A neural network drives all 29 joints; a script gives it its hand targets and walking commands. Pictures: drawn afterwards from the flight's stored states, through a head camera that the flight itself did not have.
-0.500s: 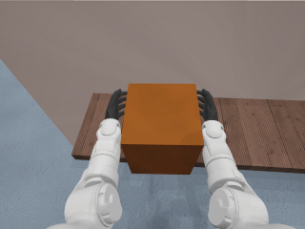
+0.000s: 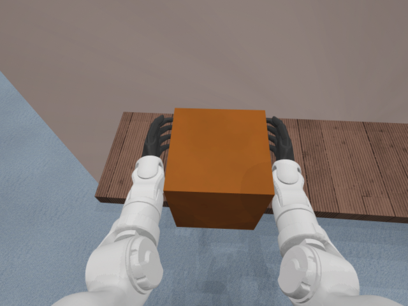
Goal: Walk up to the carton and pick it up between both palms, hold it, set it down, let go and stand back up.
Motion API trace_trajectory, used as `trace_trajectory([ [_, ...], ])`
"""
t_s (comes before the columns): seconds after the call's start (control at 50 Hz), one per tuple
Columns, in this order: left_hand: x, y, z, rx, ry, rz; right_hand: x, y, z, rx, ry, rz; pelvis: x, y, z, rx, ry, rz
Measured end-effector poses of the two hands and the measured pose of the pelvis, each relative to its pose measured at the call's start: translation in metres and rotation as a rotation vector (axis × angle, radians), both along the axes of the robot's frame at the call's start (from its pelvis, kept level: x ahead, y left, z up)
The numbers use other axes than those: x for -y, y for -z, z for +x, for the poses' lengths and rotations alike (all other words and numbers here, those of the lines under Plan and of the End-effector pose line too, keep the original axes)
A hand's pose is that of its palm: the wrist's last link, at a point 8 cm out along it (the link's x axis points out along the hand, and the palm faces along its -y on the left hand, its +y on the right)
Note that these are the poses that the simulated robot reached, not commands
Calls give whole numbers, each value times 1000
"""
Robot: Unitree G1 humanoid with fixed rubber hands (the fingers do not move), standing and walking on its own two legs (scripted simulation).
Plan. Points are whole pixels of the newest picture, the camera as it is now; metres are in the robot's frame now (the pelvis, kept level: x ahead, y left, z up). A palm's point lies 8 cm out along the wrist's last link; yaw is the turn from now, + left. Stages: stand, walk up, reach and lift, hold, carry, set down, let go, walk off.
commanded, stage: set down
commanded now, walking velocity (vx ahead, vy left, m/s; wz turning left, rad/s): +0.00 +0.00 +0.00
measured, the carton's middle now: (217, 173) +0.37 -0.01 +0.00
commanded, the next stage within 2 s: none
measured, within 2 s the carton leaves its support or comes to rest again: neither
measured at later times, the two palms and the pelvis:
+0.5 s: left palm (152, 154) +0.41 +0.12 +0.02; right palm (280, 155) +0.40 -0.14 +0.02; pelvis -0.01 +0.01 +0.00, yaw +0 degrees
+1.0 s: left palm (152, 149) +0.42 +0.13 +0.02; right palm (280, 154) +0.40 -0.15 +0.02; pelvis -0.01 +0.01 +0.00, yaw -1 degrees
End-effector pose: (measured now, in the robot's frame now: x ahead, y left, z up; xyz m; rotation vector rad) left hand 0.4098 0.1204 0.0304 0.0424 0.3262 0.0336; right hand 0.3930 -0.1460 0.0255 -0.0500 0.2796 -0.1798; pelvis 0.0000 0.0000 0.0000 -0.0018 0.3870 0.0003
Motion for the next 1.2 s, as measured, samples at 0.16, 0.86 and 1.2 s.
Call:
trace_trajectory([
  [0.16,-3,6,1,-6,2,3,-3,3,2,0,0,8,-3,2,-1,-33,-3,-1],
  [0.86,-3,9,4,22,13,11,-1,5,5,11,-24,0,-6,5,-12,-84,3,-2],
  [1.2,-24,-10,22,-3,11,22,6,-4,11,-17,-3,43,-9,3,-9,-22,26,-4],
])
